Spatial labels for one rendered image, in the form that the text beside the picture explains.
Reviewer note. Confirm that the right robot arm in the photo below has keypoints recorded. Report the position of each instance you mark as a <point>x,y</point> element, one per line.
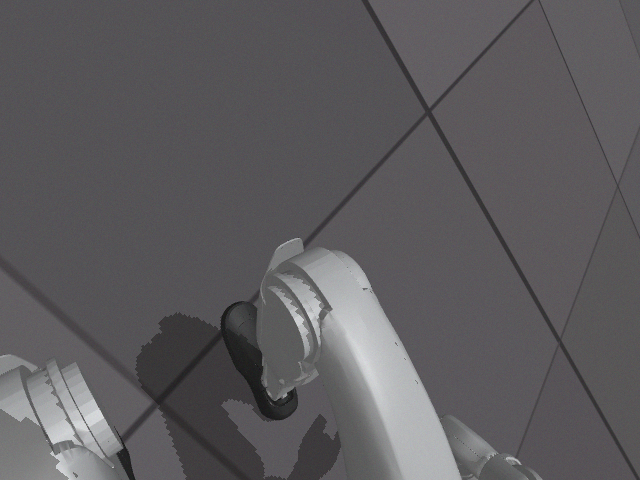
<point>506,467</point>

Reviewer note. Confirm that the right robot foot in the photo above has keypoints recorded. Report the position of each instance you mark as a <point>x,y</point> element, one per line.
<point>238,326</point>

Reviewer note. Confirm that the right robot hand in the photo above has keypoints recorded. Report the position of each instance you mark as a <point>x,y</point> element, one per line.
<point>470,451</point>

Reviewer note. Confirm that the left robot foot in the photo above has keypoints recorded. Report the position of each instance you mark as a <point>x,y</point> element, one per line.
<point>124,458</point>

